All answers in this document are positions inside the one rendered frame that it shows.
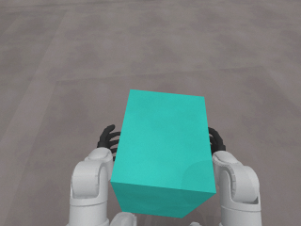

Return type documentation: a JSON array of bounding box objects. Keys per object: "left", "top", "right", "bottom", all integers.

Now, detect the robot left forearm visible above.
[{"left": 66, "top": 147, "right": 114, "bottom": 226}]

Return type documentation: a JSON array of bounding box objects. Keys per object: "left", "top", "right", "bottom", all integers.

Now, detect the carton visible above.
[{"left": 110, "top": 89, "right": 216, "bottom": 218}]

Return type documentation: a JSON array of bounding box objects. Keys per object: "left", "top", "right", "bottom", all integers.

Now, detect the robot right forearm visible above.
[{"left": 212, "top": 151, "right": 262, "bottom": 226}]

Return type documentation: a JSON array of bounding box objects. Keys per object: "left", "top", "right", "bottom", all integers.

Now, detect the left robot hand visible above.
[{"left": 97, "top": 124, "right": 121, "bottom": 161}]

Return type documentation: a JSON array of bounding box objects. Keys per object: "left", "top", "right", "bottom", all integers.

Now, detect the right robot hand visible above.
[{"left": 208, "top": 127, "right": 226, "bottom": 155}]

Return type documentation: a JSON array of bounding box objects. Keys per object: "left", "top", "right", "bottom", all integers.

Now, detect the robot left thigh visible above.
[{"left": 109, "top": 212, "right": 137, "bottom": 226}]

